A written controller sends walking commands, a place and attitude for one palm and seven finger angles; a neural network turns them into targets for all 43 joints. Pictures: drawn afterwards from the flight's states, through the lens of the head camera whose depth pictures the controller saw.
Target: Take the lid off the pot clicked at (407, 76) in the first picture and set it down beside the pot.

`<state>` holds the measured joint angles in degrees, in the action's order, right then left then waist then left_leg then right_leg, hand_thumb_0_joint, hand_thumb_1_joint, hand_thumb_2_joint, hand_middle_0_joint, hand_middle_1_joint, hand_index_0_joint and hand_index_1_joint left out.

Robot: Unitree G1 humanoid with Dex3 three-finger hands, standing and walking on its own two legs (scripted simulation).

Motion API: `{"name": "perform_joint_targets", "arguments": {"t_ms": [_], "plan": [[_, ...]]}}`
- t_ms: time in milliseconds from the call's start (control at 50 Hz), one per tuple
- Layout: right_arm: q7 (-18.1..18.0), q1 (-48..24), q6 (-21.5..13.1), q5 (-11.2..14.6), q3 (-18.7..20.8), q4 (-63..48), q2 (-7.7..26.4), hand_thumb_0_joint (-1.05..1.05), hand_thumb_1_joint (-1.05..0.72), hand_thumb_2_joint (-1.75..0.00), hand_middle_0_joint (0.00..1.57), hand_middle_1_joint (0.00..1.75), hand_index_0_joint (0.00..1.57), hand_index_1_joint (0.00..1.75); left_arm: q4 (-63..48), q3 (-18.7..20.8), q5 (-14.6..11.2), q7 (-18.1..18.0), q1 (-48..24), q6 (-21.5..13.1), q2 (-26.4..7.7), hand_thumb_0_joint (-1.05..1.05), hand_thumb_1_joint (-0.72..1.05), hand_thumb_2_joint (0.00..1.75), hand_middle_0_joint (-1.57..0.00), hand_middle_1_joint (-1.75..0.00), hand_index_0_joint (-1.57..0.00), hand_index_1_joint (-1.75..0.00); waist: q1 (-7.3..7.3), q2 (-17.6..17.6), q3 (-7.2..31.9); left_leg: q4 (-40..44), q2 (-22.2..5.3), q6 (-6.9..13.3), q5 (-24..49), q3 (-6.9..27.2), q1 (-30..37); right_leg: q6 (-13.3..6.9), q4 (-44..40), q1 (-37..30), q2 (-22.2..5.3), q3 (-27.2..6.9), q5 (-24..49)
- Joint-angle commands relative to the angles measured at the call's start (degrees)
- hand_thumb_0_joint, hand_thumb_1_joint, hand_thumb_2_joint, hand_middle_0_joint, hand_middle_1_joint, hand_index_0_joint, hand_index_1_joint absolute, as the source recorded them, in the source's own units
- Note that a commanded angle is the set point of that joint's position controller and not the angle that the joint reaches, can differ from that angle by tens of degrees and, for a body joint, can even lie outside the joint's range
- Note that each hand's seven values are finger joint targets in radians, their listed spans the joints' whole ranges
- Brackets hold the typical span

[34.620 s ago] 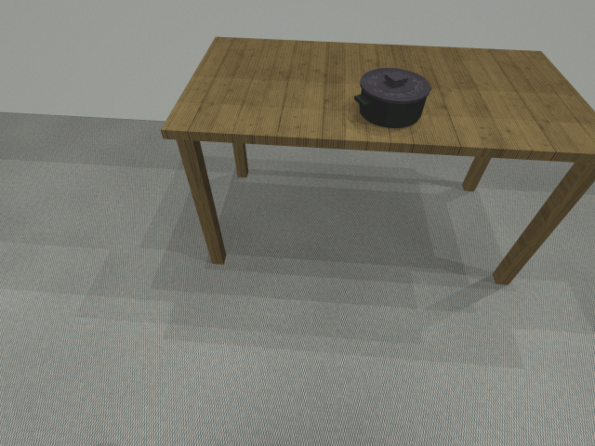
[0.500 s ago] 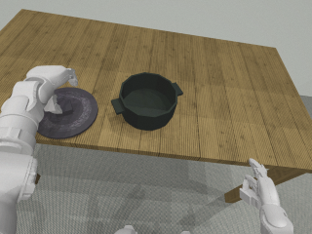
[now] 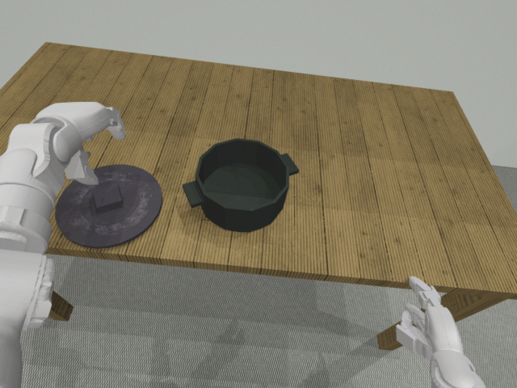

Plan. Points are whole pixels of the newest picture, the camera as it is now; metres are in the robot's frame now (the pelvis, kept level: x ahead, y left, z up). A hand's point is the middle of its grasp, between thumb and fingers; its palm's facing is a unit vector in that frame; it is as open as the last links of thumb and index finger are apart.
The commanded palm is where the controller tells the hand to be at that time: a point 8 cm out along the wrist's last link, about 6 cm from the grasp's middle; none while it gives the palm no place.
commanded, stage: raise the empty hand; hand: left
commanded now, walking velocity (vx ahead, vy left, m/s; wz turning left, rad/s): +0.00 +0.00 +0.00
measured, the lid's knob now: (108, 197) +0.45 +0.30 -0.04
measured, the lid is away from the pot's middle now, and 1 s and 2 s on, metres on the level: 0.26 0.26 0.26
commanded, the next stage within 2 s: draw the hand back to the body in 0.44 s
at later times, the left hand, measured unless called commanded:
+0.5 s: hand (82, 136) +0.44 +0.28 +0.13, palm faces -0.38 -0.09 -0.92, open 11.0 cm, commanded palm +0.46 +0.27 +0.19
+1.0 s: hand (75, 155) +0.40 +0.28 +0.13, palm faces -0.33 -0.07 -0.94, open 11.0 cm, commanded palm +0.39 +0.27 +0.19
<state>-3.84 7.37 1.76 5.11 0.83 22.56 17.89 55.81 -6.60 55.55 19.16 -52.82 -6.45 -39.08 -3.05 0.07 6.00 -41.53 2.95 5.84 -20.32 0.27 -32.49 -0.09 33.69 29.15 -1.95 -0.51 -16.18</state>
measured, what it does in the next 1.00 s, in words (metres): stands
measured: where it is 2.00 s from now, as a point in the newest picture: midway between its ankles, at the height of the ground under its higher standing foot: outside the picture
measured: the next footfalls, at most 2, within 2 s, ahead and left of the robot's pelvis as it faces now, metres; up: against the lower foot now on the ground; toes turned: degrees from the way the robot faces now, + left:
none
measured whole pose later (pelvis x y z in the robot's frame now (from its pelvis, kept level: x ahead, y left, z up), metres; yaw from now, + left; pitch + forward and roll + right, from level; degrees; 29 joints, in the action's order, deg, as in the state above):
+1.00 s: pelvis +0.00 -0.02 +0.02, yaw +1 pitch +7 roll -2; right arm -1.9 7.4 4.9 5.4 1.8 22.4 17.6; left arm 38.4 -0.3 51.6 23.7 -39.3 -8.4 -42.0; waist -1.9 1.2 3.5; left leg -32.2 2.8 4.3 -16.1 0.9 -23.1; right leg 0.7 26.0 20.4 -2.1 0.2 -12.7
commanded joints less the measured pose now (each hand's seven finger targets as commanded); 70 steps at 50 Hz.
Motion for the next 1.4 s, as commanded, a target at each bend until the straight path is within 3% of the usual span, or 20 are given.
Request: {"name": "perform_joint_targets", "arguments": {"t_ms": [0, 60, 140, 200, 400, 460, 500, 560, 720, 860, 1000, 1020, 1040, 1060, 1080, 1120, 1160, 1220, 1320, 1380], "plan": [[0.5, 9.7, 5.3, -0.5, 1.2, 5.1, 7.1, 0.0, -0.9, -0.9, 0.2, 0.3, 0.2, 0.3, -12.7, 4.7, -0.6, -1.3, -27.7, -0.6, -13.6, 0.0, -0.09, 0.81, -0.43, -0.71, -0.43, -0.71, -1.14, 13.1, 18.2, 5.1, -4.0, -6.4, 36.1, 5.3, 27.8, -2.8, -2.4, 5.3, 3.5, 4.0, 10.5], [0.3, 9.3, 5.3, -0.5, 1.0, 4.6, 7.3, 0.0, -0.9, -0.9, 0.2, 0.3, 0.2, 0.3, -13.1, 6.8, -1.4, -0.5, -27.8, -0.8, -17.0, 0.0, -0.09, 0.81, -0.43, -0.71, -0.43, -0.71, -0.91, 10.6, 18.8, 6.2, -3.4, -5.5, 33.2, 4.2, 25.7, -2.9, -3.3, 1.2, 3.1, 3.5, 12.0], [0.7, 9.1, 5.2, -0.4, 1.3, 5.2, 7.0, 0.0, -0.9, -0.9, 0.2, 0.3, 0.2, 0.3, -15.9, 3.2, -1.3, 0.1, -30.5, -0.3, -12.5, 0.0, -0.09, 0.81, -0.43, -0.71, -0.43, -0.71, -1.15, 13.1, 18.1, 7.2, -4.3, -6.2, 35.0, 5.3, 29.0, -2.7, -4.1, 3.6, 3.2, 4.1, 10.3], [0.8, 8.8, 5.3, -0.5, 1.4, 4.9, 7.0, 0.0, -0.9, -0.9, 0.2, 0.3, 0.2, 0.3, -17.2, 6.4, -1.3, 0.6, -30.5, -0.6, -16.3, 0.0, -0.09, 0.81, -0.43, -0.71, -0.43, -0.71, -0.62, 13.0, 20.2, 7.4, -4.1, -6.2, 37.4, 5.2, 30.2, -2.8, -4.5, 1.0, 3.1, 4.0, 12.0], [0.7, 7.9, 5.4, 0.0, 0.7, 5.8, 7.6, 0.0, -0.9, -0.9, 0.2, 0.3, 0.2, 0.3, -8.7, 4.2, -1.6, 2.4, -27.9, 0.6, -14.9, 0.0, -0.09, 0.81, -0.43, -0.71, -0.43, -0.71, -1.06, 6.6, 13.1, 10.0, -3.5, -4.4, 26.7, 3.2, 23.3, -2.5, -6.2, -1.6, 2.8, 3.8, 10.6], [0.3, 7.4, 5.4, -0.3, 0.7, 5.0, 7.9, 0.0, -0.9, -0.9, 0.2, 0.3, 0.2, 0.3, -13.5, 6.7, -1.5, 2.5, -30.8, -0.6, -19.3, 0.0, -0.09, 0.81, -0.43, -0.71, -0.43, -0.71, -0.57, 8.5, 17.5, 10.0, -3.0, -4.1, 27.5, 2.7, 24.7, -3.0, -5.9, -4.1, 2.3, 3.3, 12.7], [0.3, 7.9, 5.1, -0.3, 1.0, 5.7, 7.3, 0.0, -0.9, -0.9, 0.2, 0.3, 0.2, 0.3, -14.6, 4.2, -1.4, 2.8, -32.8, -0.7, -15.7, 0.0, -0.09, 0.81, -0.43, -0.71, -0.43, -0.71, -1.15, 10.9, 17.4, 9.8, -3.6, -4.3, 28.9, 3.1, 27.3, -2.6, -6.2, -1.3, 2.7, 3.8, 11.1], [0.2, 8.1, 5.0, -0.5, 0.9, 5.1, 7.7, 0.0, -0.9, -0.9, 0.2, 0.3, 0.2, 0.3, -15.1, 8.9, -1.8, 2.5, -29.9, -2.1, -21.3, 0.0, -0.09, 0.81, -0.43, -0.71, -0.43, -0.71, -0.15, 10.5, 18.2, 9.7, -3.1, -4.1, 29.6, 2.9, 26.9, -2.9, -6.1, -3.4, 2.6, 3.7, 12.3], [1.1, 6.3, 5.7, -0.5, 1.1, 3.4, 6.4, 0.0, -0.9, -0.9, 0.2, 0.3, 0.2, 0.3, -18.0, 8.1, -2.4, 2.6, -22.1, -2.4, -17.5, 0.0, -0.09, 0.81, -0.43, -0.71, -0.43, -0.71, 0.62, 10.9, 16.8, 9.8, -3.4, -4.0, 32.7, 2.8, 26.4, -2.8, -6.6, -4.8, 2.7, 4.0, 13.4], [1.9, 4.3, 6.5, -0.5, 1.4, 1.6, 6.6, 0.0, -0.9, -0.9, 0.2, 0.3, 0.2, 0.3, -26.8, 13.3, -4.3, 2.6, -16.4, -2.7, -22.3, 0.0, -0.09, 0.81, -0.43, -0.71, -0.43, -0.71, 1.47, 10.9, 16.9, 11.3, -3.3, -3.8, 34.1, 3.1, 27.3, -2.9, -7.9, -8.1, 2.3, 3.9, 14.6], [3.0, 1.7, 6.8, -0.2, 1.1, 0.4, 6.0, 0.0, -0.9, -0.9, 0.2, 0.3, 0.2, 0.3, -30.5, 14.3, -5.5, 1.8, -5.7, -0.6, -20.8, 0.0, -0.09, 0.81, -0.43, -0.71, -0.43, -0.71, 2.41, 9.7, 14.5, 12.9, -2.9, -3.5, 32.0, 2.9, 25.5, -2.9, -9.1, -11.1, 2.5, 4.0, 14.5], [1.2, 9.7, 4.1, 0.3, 1.5, -3.1, 1.1, 0.0, -0.9, -0.9, 0.2, 0.3, 0.2, 0.3, -35.5, 15.9, -41.5, -7.2, -7.7, -3.6, 1.3, 0.0, -0.09, 0.81, -0.43, -0.71, -0.43, -0.71, -1.75, 7.5, 8.5, 14.8, -6.7, -5.6, 21.3, 5.0, 33.1, -3.5, -9.3, -8.5, 1.5, 4.8, 9.2], [0.3, 6.7, 2.5, 0.0, 0.3, -1.9, 3.0, 0.0, -0.9, -0.9, 0.2, 0.3, 0.2, 0.3, -31.9, 14.6, -44.6, -11.8, -1.1, -3.6, 1.6, 0.0, -0.09, 0.81, -0.43, -0.71, -0.43, -0.71, -0.39, 5.1, 5.8, 17.7, -8.3, -5.4, 12.7, 7.4, 34.0, -3.2, -10.0, -7.6, 1.3, 3.8, 4.7], [-0.2, 5.6, 1.5, 0.0, 0.0, -1.1, 3.0, 0.0, -0.9, -0.9, 0.2, 0.3, 0.2, 0.3, -33.0, 14.4, -45.3, -14.1, 0.2, -3.9, 2.4, 0.0, -0.09, 0.81, -0.43, -0.71, -0.43, -0.71, -0.22, 3.3, 3.7, 20.3, -8.9, -5.4, 6.6, 9.1, 32.8, -3.2, -10.5, -7.8, 1.2, 3.7, 2.9], [-0.8, 4.4, 0.7, -0.3, 0.0, -0.8, 4.2, 0.0, -0.9, -0.9, 0.2, 0.3, 0.2, 0.3, -33.5, 19.3, -50.1, -16.4, 2.2, -3.8, -0.4, 0.0, -0.09, 0.81, -0.43, -0.71, -0.43, -0.71, 0.85, 1.0, 4.8, 21.2, -8.7, -5.1, 5.4, 8.1, 31.2, -3.1, -10.9, -10.5, 1.2, 3.1, 3.3], [-1.5, 3.8, -0.3, -0.7, -0.5, 1.7, 5.1, 0.0, -0.9, -0.9, 0.2, 0.3, 0.2, 0.3, -35.5, 24.6, -53.5, -20.0, 0.2, -3.7, -5.6, 0.0, -0.09, 0.81, -0.43, -0.71, -0.43, -0.71, 1.56, 1.5, 5.6, 19.9, -7.2, -4.6, 9.2, 4.3, 28.2, -3.0, -12.0, -15.4, 0.8, 2.3, 7.5], [-1.8, 3.7, -1.8, -1.3, -1.0, 4.1, 5.5, 0.0, -0.9, -0.9, 0.2, 0.3, 0.2, 0.3, -42.4, 28.3, -54.2, -22.4, -6.3, -5.2, -10.1, 0.0, -0.04, 0.82, -0.41, -0.69, -0.41, -0.69, 1.35, 9.3, 7.5, 20.0, -6.9, -5.6, 11.8, 4.0, 29.8, -3.0, -12.3, -16.5, 0.4, 2.1, 8.8], [-1.3, 3.2, -5.3, -2.0, -1.1, 5.3, 4.2, 0.0, -0.9, -0.9, 0.2, 0.3, 0.2, 0.3, -50.4, 28.4, -55.1, -24.7, -1.5, -6.6, -6.5, 0.0, 0.03, 0.82, -0.4, -0.66, -0.4, -0.66, 2.36, 17.9, 12.3, 19.5, -6.9, -7.0, 21.4, 4.4, 35.0, -3.4, -11.8, -19.1, 0.7, 3.0, 12.3], [-0.3, 3.9, -6.0, -2.4, 0.0, 8.2, 4.5, 0.0, -0.9, -0.9, 0.2, 0.3, 0.2, 0.3, -46.0, 27.3, -57.7, -24.9, 21.1, -4.0, 1.8, 0.0, 0.16, 0.84, -0.37, -0.61, -0.37, -0.61, 2.72, 1.9, 8.2, 18.1, -6.8, -5.1, 26.3, 0.9, 28.6, -2.2, -11.1, -23.2, 1.2, 3.7, 19.2], [-0.2, 3.0, -6.4, -2.1, 0.4, 8.6, 4.7, 0.0, -0.9, -0.9, 0.2, 0.3, 0.2, 0.3, -52.8, 28.8, -58.2, -25.1, 20.7, -4.4, 0.0, 0.0, 0.23, 0.84, -0.35, -0.58, -0.35, -0.58, 2.81, 2.3, 9.5, 18.7, -6.1, -4.6, 27.6, 0.0, 29.2, -1.9, -11.1, -24.7, 1.3, 3.4, 21.0]]}}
